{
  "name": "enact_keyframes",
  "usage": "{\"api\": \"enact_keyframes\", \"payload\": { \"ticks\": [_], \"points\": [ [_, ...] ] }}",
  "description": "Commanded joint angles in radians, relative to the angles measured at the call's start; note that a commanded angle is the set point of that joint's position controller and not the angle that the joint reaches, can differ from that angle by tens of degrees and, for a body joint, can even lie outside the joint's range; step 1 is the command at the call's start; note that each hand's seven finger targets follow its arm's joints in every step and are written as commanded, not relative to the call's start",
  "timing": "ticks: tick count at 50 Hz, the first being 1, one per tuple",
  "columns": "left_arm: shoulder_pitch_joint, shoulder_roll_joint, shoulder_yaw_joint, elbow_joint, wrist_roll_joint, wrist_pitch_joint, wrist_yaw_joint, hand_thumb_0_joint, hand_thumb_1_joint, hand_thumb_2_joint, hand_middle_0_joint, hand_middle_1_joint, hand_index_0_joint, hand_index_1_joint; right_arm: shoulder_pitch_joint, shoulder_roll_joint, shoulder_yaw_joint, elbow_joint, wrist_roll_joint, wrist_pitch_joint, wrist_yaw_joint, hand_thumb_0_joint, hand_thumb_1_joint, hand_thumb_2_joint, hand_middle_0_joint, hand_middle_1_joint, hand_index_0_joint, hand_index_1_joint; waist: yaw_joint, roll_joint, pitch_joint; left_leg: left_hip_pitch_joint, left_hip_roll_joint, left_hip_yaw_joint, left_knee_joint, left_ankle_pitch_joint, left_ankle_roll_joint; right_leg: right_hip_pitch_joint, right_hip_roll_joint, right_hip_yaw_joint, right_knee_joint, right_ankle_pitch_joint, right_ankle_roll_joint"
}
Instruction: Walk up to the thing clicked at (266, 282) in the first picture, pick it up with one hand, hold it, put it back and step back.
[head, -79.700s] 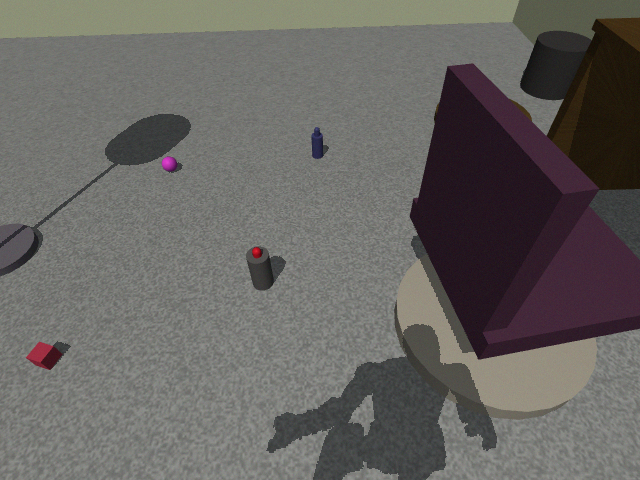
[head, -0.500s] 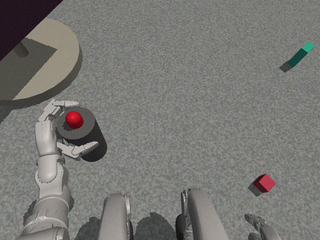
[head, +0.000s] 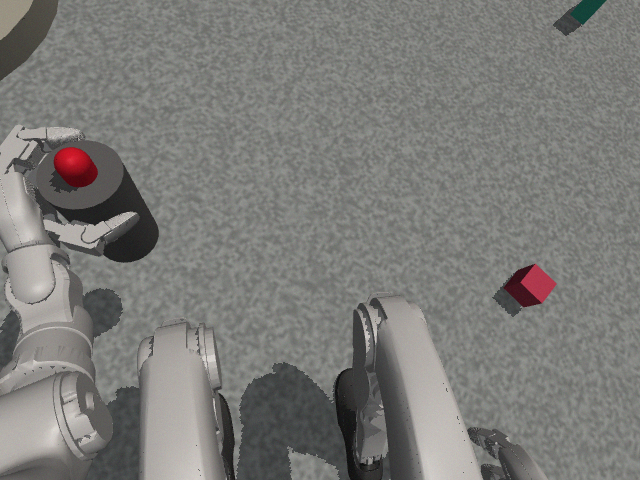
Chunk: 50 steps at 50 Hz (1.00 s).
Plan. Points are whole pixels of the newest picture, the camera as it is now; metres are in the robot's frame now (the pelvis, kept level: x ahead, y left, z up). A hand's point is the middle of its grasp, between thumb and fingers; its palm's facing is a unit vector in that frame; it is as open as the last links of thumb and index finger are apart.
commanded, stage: crouch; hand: left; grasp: from the side
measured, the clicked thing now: (103, 202) +0.47 +0.22 -0.07
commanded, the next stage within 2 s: lower in 0.72 s
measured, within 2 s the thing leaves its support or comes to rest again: neither
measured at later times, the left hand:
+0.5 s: hand (106, 207) +0.49 +0.24 -0.14, palm faces +0.23 -0.97 -0.04, open 11.6 cm
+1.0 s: hand (114, 218) +0.50 +0.25 -0.19, palm faces +0.21 -0.98 -0.06, open 11.6 cm
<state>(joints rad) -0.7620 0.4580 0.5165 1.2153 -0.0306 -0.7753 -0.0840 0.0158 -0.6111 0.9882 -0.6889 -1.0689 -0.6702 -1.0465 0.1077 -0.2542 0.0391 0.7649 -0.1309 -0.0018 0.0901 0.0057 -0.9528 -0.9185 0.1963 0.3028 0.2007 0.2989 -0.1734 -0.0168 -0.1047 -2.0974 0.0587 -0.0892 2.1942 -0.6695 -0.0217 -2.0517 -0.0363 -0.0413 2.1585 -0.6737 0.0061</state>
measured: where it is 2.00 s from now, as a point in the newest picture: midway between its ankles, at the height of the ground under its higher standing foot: (291, 461)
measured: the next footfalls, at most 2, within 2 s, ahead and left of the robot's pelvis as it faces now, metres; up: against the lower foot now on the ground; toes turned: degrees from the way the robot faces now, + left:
none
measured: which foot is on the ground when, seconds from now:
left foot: down 0.00-1.00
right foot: down 0.00-1.00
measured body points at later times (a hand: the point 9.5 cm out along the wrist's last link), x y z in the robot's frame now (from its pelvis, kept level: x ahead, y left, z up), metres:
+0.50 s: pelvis -0.01 +0.00 -0.07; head +0.23 +0.06 +0.31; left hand +0.48 +0.29 -0.13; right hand +0.04 -0.28 -0.18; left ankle +0.09 +0.13 -0.36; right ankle +0.10 -0.13 -0.36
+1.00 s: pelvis -0.01 +0.01 -0.09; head +0.24 +0.09 +0.28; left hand +0.48 +0.30 -0.18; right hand +0.06 -0.27 -0.18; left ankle +0.09 +0.13 -0.36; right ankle +0.10 -0.13 -0.36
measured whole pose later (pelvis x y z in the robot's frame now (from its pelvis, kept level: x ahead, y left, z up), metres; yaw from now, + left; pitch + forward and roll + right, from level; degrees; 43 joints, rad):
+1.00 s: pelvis -0.01 +0.01 -0.09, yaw -6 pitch +24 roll -11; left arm -0.79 0.70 0.55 1.30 -0.02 -0.80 -0.09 0.02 -0.61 0.99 -0.69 -1.07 -0.67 -1.05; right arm 0.02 -0.32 0.25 0.68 -0.23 0.05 0.12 0.00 -0.93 -0.91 0.20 0.30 0.20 0.30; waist -0.24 -0.10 0.13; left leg -2.28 0.04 -0.24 2.53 -0.68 -0.02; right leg -2.17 -0.01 -0.14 2.39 -0.65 0.04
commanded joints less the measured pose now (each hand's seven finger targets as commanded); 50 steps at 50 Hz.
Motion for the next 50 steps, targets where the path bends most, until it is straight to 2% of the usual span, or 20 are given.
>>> {"api": "enact_keyframes", "payload": {
  "ticks": [1,6,8,13,15,18,20,22,24,26,28,31,34,36,41,43,44,46,47,50],
  "points": [
    [-0.467,0.312,0.048,-0.231,-0.019,-0.107,-0.009,0.000,-0.086,1.222,-1.179,-1.342,-1.181,-1.361,0.164,-0.235,-0.052,-0.035,-0.008,0.002,-0.016,0.000,-0.944,-0.920,0.199,0.300,0.199,0.300,-0.012,0.249,-0.689,0.431,-0.035,0.048,-0.214,0.107,0.026,0.317,0.046,-0.047,-0.196,0.149,-0.039],
    [-0.456,0.317,0.054,-0.182,-0.021,-0.095,-0.031,0.000,-0.041,1.222,-1.216,-1.370,-1.225,-1.380,0.167,-0.256,-0.030,-0.037,-0.016,0.012,-0.010,0.000,-0.933,-0.914,0.199,0.300,0.199,0.300,-0.026,0.230,-0.646,0.374,-0.034,0.033,-0.162,0.074,0.027,0.267,0.048,-0.072,-0.146,0.129,-0.034],
    [-0.470,0.372,0.078,-0.194,-0.019,-0.095,-0.033,0.000,-0.012,1.227,-1.208,-1.365,-1.218,-1.375,0.152,-0.265,-0.023,-0.041,-0.020,0.015,-0.011,0.000,-0.924,-0.912,0.199,0.300,0.200,0.300,-0.022,0.242,-0.628,0.350,-0.033,0.034,-0.139,0.036,0.029,0.248,0.051,-0.075,-0.131,0.098,-0.032],
    [-0.474,0.391,0.086,-0.212,-0.026,-0.097,-0.036,0.000,0.035,1.253,-1.232,-1.385,-1.240,-1.395,0.153,-0.279,0.000,-0.044,-0.029,0.022,-0.006,0.000,-0.923,-0.913,0.199,0.300,0.200,0.300,-0.037,0.259,-0.618,0.311,-0.030,0.021,-0.096,0.071,0.025,0.245,0.056,-0.089,-0.082,0.134,-0.031],
    [-0.473,0.442,0.113,-0.233,-0.017,-0.100,-0.031,0.000,0.049,1.268,-1.246,-1.399,-1.254,-1.409,0.156,-0.286,0.010,-0.040,-0.037,0.029,-0.008,0.000,-0.923,-0.913,0.199,0.300,0.200,0.300,-0.032,0.283,-0.630,0.309,-0.028,0.020,-0.071,0.100,0.024,0.258,0.058,-0.089,-0.067,0.163,-0.031],
    [-0.463,0.426,0.097,-0.236,-0.019,-0.100,-0.041,0.000,0.067,1.284,-1.258,-1.412,-1.265,-1.423,0.164,-0.290,0.020,-0.040,-0.047,0.035,-0.005,0.000,-0.924,-0.914,0.199,0.300,0.200,0.300,-0.048,0.285,-0.648,0.311,-0.025,0.015,-0.037,0.137,0.023,0.273,0.063,-0.090,-0.053,0.201,-0.028],
    [-0.432,0.414,0.094,-0.201,-0.017,-0.096,-0.045,0.000,0.078,1.287,-1.245,-1.408,-1.254,-1.417,0.150,-0.296,0.024,-0.031,-0.052,0.035,-0.004,0.000,-0.921,-0.913,0.199,0.300,0.200,0.300,-0.045,0.286,-0.590,0.291,-0.024,0.009,-0.034,0.118,0.022,0.229,0.064,-0.099,-0.039,0.183,-0.030],
    [-0.450,0.479,0.134,-0.248,-0.018,-0.100,-0.037,0.000,0.076,1.290,-1.259,-1.416,-1.267,-1.427,0.159,-0.305,0.032,-0.039,-0.057,0.043,-0.006,0.000,-0.923,-0.914,0.199,0.300,0.200,0.300,-0.044,0.297,-0.625,0.285,-0.023,0.011,-0.009,0.143,0.024,0.274,0.068,-0.096,-0.036,0.212,-0.025],
    [-0.444,0.419,0.086,-0.229,-0.022,-0.099,-0.046,0.000,0.058,1.297,-1.265,-1.428,-1.275,-1.437,0.148,-0.300,0.041,-0.035,-0.063,0.043,-0.002,0.000,-0.921,-0.913,0.199,0.300,0.200,0.300,-0.060,0.292,-0.582,0.267,-0.021,0.004,-0.005,0.125,0.022,0.247,0.070,-0.108,-0.027,0.195,-0.027],
    [-0.421,0.447,0.113,-0.235,-0.024,-0.098,-0.044,0.000,0.073,1.302,-1.275,-1.435,-1.284,-1.444,0.139,-0.315,0.040,-0.046,-0.065,0.043,-0.002,0.000,-0.921,-0.913,0.199,0.300,0.200,0.300,-0.055,0.298,-0.582,0.279,-0.019,-0.004,-0.004,0.124,0.020,0.237,0.071,-0.117,-0.020,0.194,-0.027],
    [-0.437,0.468,0.108,-0.259,-0.015,-0.103,-0.046,0.000,0.076,1.295,-1.272,-1.433,-1.282,-1.440,0.140,-0.323,0.048,-0.045,-0.071,0.048,-0.001,0.000,-0.923,-0.913,0.199,0.300,0.200,0.300,-0.061,0.327,-0.607,0.310,-0.017,-0.012,0.003,0.161,0.014,0.241,0.072,-0.125,-0.001,0.225,-0.029],
    [-0.407,0.420,0.079,-0.221,-0.020,-0.097,-0.052,0.000,0.085,1.301,-1.280,-1.446,-1.293,-1.451,0.137,-0.321,0.058,-0.041,-0.074,0.049,0.002,0.000,-0.921,-0.912,0.200,0.300,0.200,0.300,-0.076,0.307,-0.571,0.290,-0.016,-0.016,0.020,0.162,0.016,0.237,0.073,-0.129,-0.002,0.232,-0.027],
    [-0.405,0.466,0.103,-0.238,-0.020,-0.101,-0.042,0.000,0.084,1.298,-1.270,-1.438,-1.284,-1.443,0.123,-0.329,0.070,-0.051,-0.082,0.051,0.001,0.000,-0.919,-0.911,0.200,0.300,0.200,0.300,-0.069,0.315,-0.567,0.278,-0.016,-0.017,0.033,0.154,0.018,0.250,0.074,-0.131,0.001,0.228,-0.024],
    [-0.398,0.431,0.081,-0.233,-0.019,-0.102,-0.041,0.000,0.084,1.310,-1.276,-1.450,-1.290,-1.454,0.115,-0.334,0.072,-0.055,-0.085,0.052,0.004,0.000,-0.917,-0.910,0.200,0.300,0.200,0.300,-0.077,0.341,-0.545,0.314,-0.014,-0.028,0.023,0.157,0.011,0.204,0.073,-0.143,0.014,0.222,-0.030],
    [-0.404,0.459,0.082,-0.249,-0.017,-0.115,-0.026,0.000,0.077,1.287,-1.289,-1.443,-1.303,-1.446,0.090,-0.347,0.090,-0.084,-0.092,0.056,0.010,0.000,-0.922,-0.911,0.200,0.300,0.200,0.300,-0.097,0.347,-0.540,0.309,-0.012,-0.045,0.036,0.184,0.008,0.225,0.073,-0.156,0.029,0.251,-0.029],
    [-0.382,0.402,0.046,-0.195,-0.022,-0.111,-0.028,0.000,0.009,1.273,-1.290,-1.463,-1.306,-1.465,0.099,-0.344,0.096,-0.067,-0.096,0.057,0.012,0.000,-0.927,-0.912,0.199,0.300,0.199,0.300,-0.109,0.336,-0.507,0.317,-0.011,-0.045,0.046,0.183,0.009,0.203,0.075,-0.157,0.026,0.250,-0.028],
    [-0.405,0.411,0.047,-0.186,-0.025,-0.115,-0.023,0.000,-0.002,1.270,-1.306,-1.476,-1.325,-1.476,0.084,-0.348,0.105,-0.081,-0.098,0.058,0.012,0.000,-0.926,-0.911,0.199,0.300,0.199,0.300,-0.127,0.325,-0.473,0.281,-0.012,-0.047,0.053,0.155,0.011,0.197,0.076,-0.160,0.021,0.236,-0.026],
    [-0.379,0.437,0.067,-0.135,-0.029,-0.125,-0.011,0.000,-0.007,1.270,-1.294,-1.464,-1.311,-1.465,0.076,-0.354,0.123,-0.082,-0.102,0.056,0.013,0.000,-0.922,-0.910,0.199,0.300,0.199,0.300,-0.128,0.281,-0.434,0.236,-0.013,-0.049,0.069,0.126,0.018,0.215,0.079,-0.163,0.015,0.219,-0.021],
    [-0.381,0.419,0.045,-0.113,-0.026,-0.132,-0.008,0.000,0.010,1.269,-1.285,-1.466,-1.306,-1.462,0.078,-0.354,0.133,-0.076,-0.108,0.058,0.016,0.000,-0.921,-0.908,0.199,0.300,0.199,0.300,-0.142,0.278,-0.419,0.239,-0.011,-0.054,0.073,0.127,0.019,0.220,0.079,-0.166,0.014,0.221,-0.018],
    [-0.401,0.471,0.057,-0.118,-0.016,-0.156,0.007,0.000,-0.008,1.256,-1.292,-1.460,-1.313,-1.458,0.043,-0.370,0.149,-0.104,-0.121,0.060,0.019,0.000,-0.917,-0.907,0.199,0.300,0.199,0.300,-0.144,0.292,-0.427,0.251,-0.008,-0.064,0.079,0.122,0.017,0.227,0.083,-0.175,0.023,0.216,-0.018]
  ]
}}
